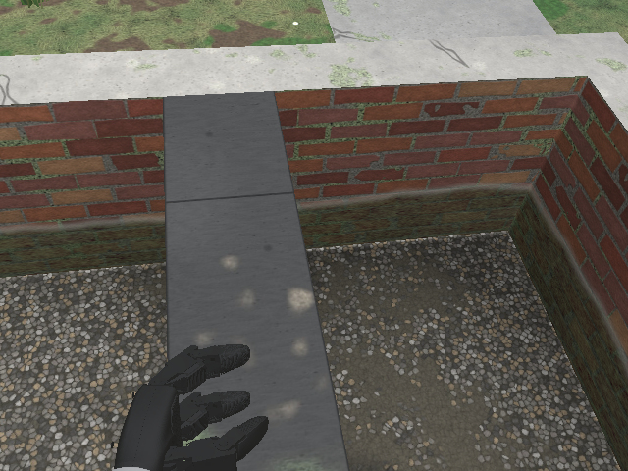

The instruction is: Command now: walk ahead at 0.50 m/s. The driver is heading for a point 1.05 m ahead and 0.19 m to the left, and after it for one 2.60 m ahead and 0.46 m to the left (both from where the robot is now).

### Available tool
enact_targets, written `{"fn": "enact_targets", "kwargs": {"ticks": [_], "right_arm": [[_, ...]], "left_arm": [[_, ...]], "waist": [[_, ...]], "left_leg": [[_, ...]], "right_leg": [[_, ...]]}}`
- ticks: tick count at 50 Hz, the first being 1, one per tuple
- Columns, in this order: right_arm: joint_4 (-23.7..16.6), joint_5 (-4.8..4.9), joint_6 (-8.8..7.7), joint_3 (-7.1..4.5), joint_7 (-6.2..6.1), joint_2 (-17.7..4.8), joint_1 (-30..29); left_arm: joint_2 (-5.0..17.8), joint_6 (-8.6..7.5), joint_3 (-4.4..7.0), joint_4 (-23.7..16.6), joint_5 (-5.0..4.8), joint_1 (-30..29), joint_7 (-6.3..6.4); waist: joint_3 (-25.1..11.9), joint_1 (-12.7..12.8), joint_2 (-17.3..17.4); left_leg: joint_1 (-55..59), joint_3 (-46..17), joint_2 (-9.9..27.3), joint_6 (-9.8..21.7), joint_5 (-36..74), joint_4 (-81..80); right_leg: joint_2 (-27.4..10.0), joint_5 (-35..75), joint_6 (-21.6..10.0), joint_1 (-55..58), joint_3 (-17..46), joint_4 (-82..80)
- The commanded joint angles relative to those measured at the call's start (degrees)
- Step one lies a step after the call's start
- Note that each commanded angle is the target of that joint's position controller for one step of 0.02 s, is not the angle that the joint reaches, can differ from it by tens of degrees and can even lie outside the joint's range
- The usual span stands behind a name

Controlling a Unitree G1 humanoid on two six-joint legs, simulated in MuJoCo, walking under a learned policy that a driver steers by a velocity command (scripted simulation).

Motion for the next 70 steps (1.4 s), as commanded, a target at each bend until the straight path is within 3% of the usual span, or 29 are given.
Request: {"fn": "enact_targets", "kwargs": {"ticks": [1, 3, 6, 12, 17, 19, 21, 22, 23, 24, 27, 29, 33, 37, 40, 41, 42, 43, 44, 47, 49, 52, 60, 62, 64, 65, 66, 67, 70], "right_arm": [[-6.5, 0.49, -1.43, -0.12, -2.69, -7.0, 2.0], [-7.4, -1.62, -1.16, 2.37, -4.1, -2.7, -5.3], [-7.9, -3.19, -0.52, 3.84, -4.61, 0.5, -5.7], [-10.3, -2.49, 0.66, 5.78, -0.06, 1.6, -18.1], [-14.0, -0.74, -0.4, 5.86, 3.33, -0.6, -24.1], [-11.2, -0.99, -1.29, 4.64, 2.72, -4.0, -16.0], [-3.6, -1.79, -2.14, 1.55, 2.04, -9.7, 6.9], [-3.8, -0.23, -3.05, 0.78, 0.64, -12.4, 9.7], [-7.5, 1.23, -3.35, 1.55, 0.53, -12.4, 5.4], [-9.6, 1.69, -2.6, 1.26, 0.3, -10.7, -0.6], [-8.1, 2.45, -3.84, 1.95, -1.33, -3.0, -6.4], [-8.0, 4.89, -2.9, 4.27, -2.23, 1.6, -11.4], [-6.5, -0.4, -1.88, 2.69, -2.02, -4.4, -6.7], [-4.6, -3.1, -2.13, 1.76, -0.54, -8.0, -0.1], [-5.5, -6.21, -1.41, 1.61, -0.31, -10.6, -3.3], [-6.7, -6.74, -1.18, 1.68, -0.92, -11.1, -6.8], [-7.0, -6.0, -0.71, 2.03, -1.74, -8.1, -5.8], [-9.4, -0.48, -1.56, 2.41, -1.1, -3.7, -1.3], [-7.9, 3.08, -1.94, 2.61, -1.24, -5.5, 2.3], [-8.7, -1.52, -1.67, 4.47, -4.13, -4.8, -5.8], [-9.0, -2.0, -1.4, 6.36, -4.11, -0.9, -6.9], [-10.3, -3.36, -0.68, 7.36, -3.41, 0.8, -10.5], [-15.1, -0.54, -1.35, 7.76, 2.19, -1.3, -25.2], [-12.9, -1.79, -1.22, 5.92, 2.43, -6.0, -15.2], [-6.0, -2.4, -2.15, 2.57, 1.88, -11.4, 5.6], [-6.6, -0.03, -3.19, 2.17, 0.29, -13.3, 7.9], [-9.0, 0.88, -3.28, 3.24, 1.53, -10.8, 3.7], [-10.4, 0.19, -2.85, 2.91, 1.55, -9.3, 0.7], [-8.0, 1.26, -4.61, 2.37, -0.86, -3.5, -5.6]], "left_arm": [[7.6, -1.45, 5.17, -2.1, 0.09, 4.9, 0.2], [3.3, -1.57, 3.87, 1.1, -1.7, 2.3, 0.61], [2.5, -0.46, 3.02, 4.5, -0.85, 2.2, 1.33], [6.3, 0.75, 4.58, 10.6, -0.48, 14.9, 0.42], [11.2, 0.65, 4.77, 12.1, 0.18, 15.5, 1.02], [12.8, -0.45, 4.39, 12.9, 2.12, 11.6, -0.07], [14.3, -1.12, 3.92, 12.8, 6.21, 6.6, -0.96], [11.2, 0.17, 4.16, 11.2, 5.1, 5.4, 0.11], [9.6, 0.9, 5.25, 9.6, -2.16, 10.9, -0.04], [10.8, 1.94, 5.03, 10.8, -3.89, 21.9, 0.55], [12.7, 4.93, 3.94, 10.0, 3.03, 10.6, 3.56], [7.7, 5.35, 2.31, 7.1, 3.0, 6.0, 2.29], [5.5, 4.61, 1.88, 2.6, 3.89, -1.9, 1.56], [6.1, 3.89, 0.86, -1.8, 2.52, -10.7, -0.89], [11.4, 2.4, 3.02, 2.7, 2.43, 4.2, -2.73], [13.4, 1.78, 4.55, 6.7, 1.99, 16.5, -2.83], [14.9, 1.26, 5.36, 8.5, -0.22, 23.0, -1.71], [16.9, 0.55, 5.18, 4.6, -1.99, 16.8, -2.75], [11.9, 0.75, 4.44, 3.3, -0.85, 13.0, -3.42], [7.0, -1.49, 4.25, 4.3, -1.64, 4.4, -2.58], [4.0, -0.8, 2.86, 6.5, -3.09, 3.8, -1.78], [7.4, 0.4, 3.38, 9.3, -1.33, 6.5, -1.09], [10.7, 1.12, 3.79, 13.0, 0.91, 18.5, -0.87], [14.0, 0.35, 3.92, 12.8, 3.08, 14.2, -0.72], [16.1, 0.25, 3.86, 11.1, 6.15, 9.2, -0.64], [12.8, 1.4, 3.81, 11.1, 4.8, 11.5, -0.83], [11.8, 1.79, 4.49, 7.5, -3.54, 14.9, -1.74], [12.7, 2.62, 4.12, 8.3, -5.05, 19.1, -1.13], [12.1, 5.14, 2.17, 7.1, 0.59, 12.0, 2.47]], "waist": [[-14.2, 3.3, 5.8], [-5.5, 0.8, 10.4], [-5.9, -1.8, 5.4], [-3.0, 4.9, -2.2], [-0.4, 5.1, -5.6], [-1.9, -0.6, -3.4], [-10.3, -14.3, 1.7], [-13.7, -12.9, 5.7], [-14.7, -6.9, 11.6], [-20.4, -3.1, 13.4], [-11.7, -1.0, -1.0], [-5.1, 1.9, 1.2], [-8.1, -1.0, 4.0], [-3.5, -4.0, 7.2], [-7.3, 4.8, 5.9], [-11.1, 12.8, 3.3], [-19.2, 14.6, -3.2], [-22.0, 7.3, -11.9], [-19.1, 7.7, -6.1], [-8.0, 2.6, 6.2], [-3.2, -1.1, 6.4], [-6.1, 0.4, 2.2], [-0.2, 6.4, -2.0], [-4.4, 0.4, -5.0], [-14.2, -13.0, -0.1], [-21.7, -11.9, 9.6], [-21.1, -7.2, 13.0], [-22.2, -6.6, 14.5], [-13.6, -1.8, -2.9]], "left_leg": [[-36.3, -3.9, 7.7, -3.1, 12.8, 27.8], [-29.8, -3.2, 11.4, -5.2, 15.7, 24.5], [-26.0, 0.2, 12.2, -6.2, 20.8, 21.2], [-35.3, 7.7, 12.9, -6.3, 25.0, 9.5], [-14.9, 14.4, 5.7, -3.8, 5.8, -18.9], [1.4, 13.2, 3.4, -0.8, 8.8, -27.3], [24.9, 12.1, 0.5, -0.6, 9.5, -37.4], [31.8, -5.8, 13.6, -6.9, -2.8, -41.0], [44.1, -39.6, 28.1, -9.5, 2.2, -50.3], [51.6, -57.3, 31.6, -6.4, 26.8, -59.4], [23.5, -16.1, 23.4, -3.7, 36.0, -46.9], [-1.1, -3.3, 13.7, -0.7, 21.4, -51.8], [6.5, 0.1, 10.8, 2.0, 23.8, -54.8], [14.0, 3.4, 9.4, 1.6, 40.9, -51.4], [16.1, 3.9, 9.3, 1.1, 54.6, -36.7], [12.5, 5.7, 8.7, 0.3, 50.9, -24.6], [1.5, 5.7, 7.1, 0.1, 17.8, -7.8], [-26.6, -0.4, -1.7, -0.9, -14.4, 11.8], [-39.9, -2.9, 0.9, -1.0, 0.1, 20.2], [-34.6, -1.2, 8.9, -4.7, 13.0, 25.5], [-26.9, 0.8, 10.9, -5.0, 17.0, 20.8], [-27.1, 4.5, 11.8, -5.2, 23.6, 15.3], [-14.2, 13.3, 3.4, -3.5, 12.3, -24.3], [0.7, 11.4, 0.3, -0.6, 11.7, -31.7], [26.6, 9.1, 0.0, 0.9, 13.1, -41.1], [41.6, -4.8, 12.0, -3.1, -0.8, -38.5], [55.1, -37.7, 26.8, -1.7, 6.4, -48.3], [55.0, -47.4, 27.4, -1.0, 27.2, -55.8], [23.4, -17.6, 21.6, -0.8, 33.0, -47.5]], "right_leg": [[-28.2, 16.9, 9.4, 42.1, 43.3, -19.2], [-21.9, 14.6, 6.8, 19.9, 29.8, -19.1], [-15.6, 8.1, 2.8, 9.5, 20.9, -20.3], [-14.1, -4.1, -0.6, 16.8, 19.6, -21.3], [-12.9, -11.0, -3.1, 13.0, 14.9, -23.4], [-13.6, -7.3, -3.5, 10.2, 13.8, -16.7], [-10.2, 9.4, -1.3, 7.3, 10.0, 10.4], [-7.6, -25.2, 1.6, -3.1, 10.5, 32.3], [-1.0, -24.5, 4.1, -29.6, 14.5, 53.0], [-3.4, -8.4, 6.9, -41.5, 18.2, 63.3], [-14.8, -1.1, 12.2, -30.8, 12.7, 62.9], [-14.1, 2.5, 10.8, -16.6, 9.4, 49.0], [-11.0, 6.2, 9.6, -14.2, 4.4, 35.4], [-2.7, -4.4, 8.0, -6.6, -1.2, 13.7], [0.9, -4.6, 3.6, 12.4, 1.0, -2.1], [-0.3, 2.3, 2.5, 23.6, 2.4, -11.5], [-10.5, -10.0, 6.0, 39.9, 13.6, -12.1], [-27.1, -6.9, 5.4, 55.7, 48.1, -14.9], [-29.6, 9.5, 4.6, 55.3, 57.8, -20.7], [-22.9, 22.5, 6.3, 28.3, 30.2, -14.2], [-17.2, 10.2, 3.3, 9.5, 21.9, -17.3], [-13.6, 14.2, 1.7, 9.7, 16.7, -18.4], [-12.3, 18.3, -1.0, 18.6, 14.0, -20.6], [-13.0, 28.8, -1.4, 21.0, 13.6, -13.4], [-10.4, 23.3, 0.3, 13.6, 10.0, 11.4], [-7.2, -29.3, 1.9, -0.2, 9.2, 31.8], [-0.5, -25.7, 4.6, -31.1, 12.3, 47.1], [-2.4, -14.6, 6.5, -38.9, 14.0, 57.2], [-12.7, -5.6, 10.4, -27.3, 12.4, 58.0]]}}
Keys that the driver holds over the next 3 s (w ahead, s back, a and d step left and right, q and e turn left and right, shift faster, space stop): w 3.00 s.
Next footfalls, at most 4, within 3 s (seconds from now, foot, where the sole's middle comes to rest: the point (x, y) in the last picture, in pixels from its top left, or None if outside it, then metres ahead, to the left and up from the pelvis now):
0.44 left None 0.37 0.13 -0.74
0.84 right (270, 396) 0.61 0.08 -0.74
1.30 left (226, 278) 0.91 0.20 -0.74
1.76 right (244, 190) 1.20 0.18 -0.74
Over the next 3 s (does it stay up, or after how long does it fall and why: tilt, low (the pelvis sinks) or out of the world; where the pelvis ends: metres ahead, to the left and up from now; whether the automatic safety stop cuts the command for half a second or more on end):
stays up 1.76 0.24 0.02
